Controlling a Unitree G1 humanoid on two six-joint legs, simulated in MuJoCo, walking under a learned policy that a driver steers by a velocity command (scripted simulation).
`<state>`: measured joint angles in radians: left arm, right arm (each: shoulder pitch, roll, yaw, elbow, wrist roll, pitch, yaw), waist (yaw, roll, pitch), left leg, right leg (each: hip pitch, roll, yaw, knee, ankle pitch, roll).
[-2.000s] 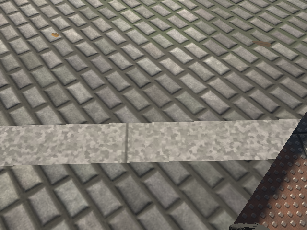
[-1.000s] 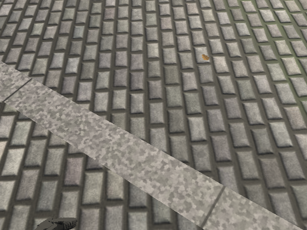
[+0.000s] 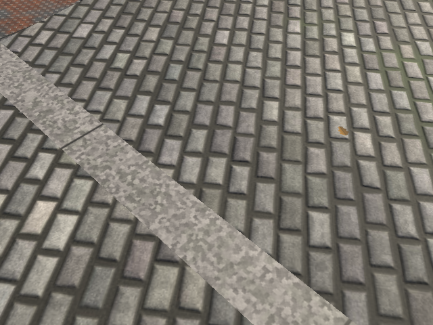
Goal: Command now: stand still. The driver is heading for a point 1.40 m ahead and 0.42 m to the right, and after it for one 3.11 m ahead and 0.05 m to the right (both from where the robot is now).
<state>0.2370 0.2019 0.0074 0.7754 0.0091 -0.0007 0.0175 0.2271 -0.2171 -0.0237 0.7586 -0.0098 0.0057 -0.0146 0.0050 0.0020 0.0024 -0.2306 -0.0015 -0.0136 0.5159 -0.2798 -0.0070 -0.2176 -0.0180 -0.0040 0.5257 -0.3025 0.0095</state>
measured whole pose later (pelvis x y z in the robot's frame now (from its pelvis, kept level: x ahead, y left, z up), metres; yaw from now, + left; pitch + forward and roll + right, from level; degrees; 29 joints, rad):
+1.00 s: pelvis +0.39 -0.06 +0.01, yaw +0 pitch +1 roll -1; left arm 0.37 0.26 0.04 0.85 0.00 -0.10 -0.03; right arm 0.18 -0.29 -0.04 0.74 0.01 -0.07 -0.01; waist 0.05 0.05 -0.01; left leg -0.71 0.15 -0.05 1.05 -0.12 0.00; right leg -0.14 0.08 -0.07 0.27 -0.15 -0.07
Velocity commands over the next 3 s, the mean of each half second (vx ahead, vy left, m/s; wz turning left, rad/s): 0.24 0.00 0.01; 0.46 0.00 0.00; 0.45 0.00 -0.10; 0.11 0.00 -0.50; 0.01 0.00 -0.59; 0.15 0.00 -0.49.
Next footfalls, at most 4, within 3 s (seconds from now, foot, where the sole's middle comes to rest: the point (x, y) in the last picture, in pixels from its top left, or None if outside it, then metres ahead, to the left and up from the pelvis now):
0.72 right None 0.42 -0.14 -0.77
1.28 left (200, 263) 0.73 0.09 -0.77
1.76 right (268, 228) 0.88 -0.15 -0.77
2.20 left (207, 219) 0.91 0.08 -0.77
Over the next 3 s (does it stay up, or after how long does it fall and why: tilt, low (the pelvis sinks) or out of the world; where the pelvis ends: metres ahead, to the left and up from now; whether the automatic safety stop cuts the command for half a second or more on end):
stays up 0.81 -0.07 0.01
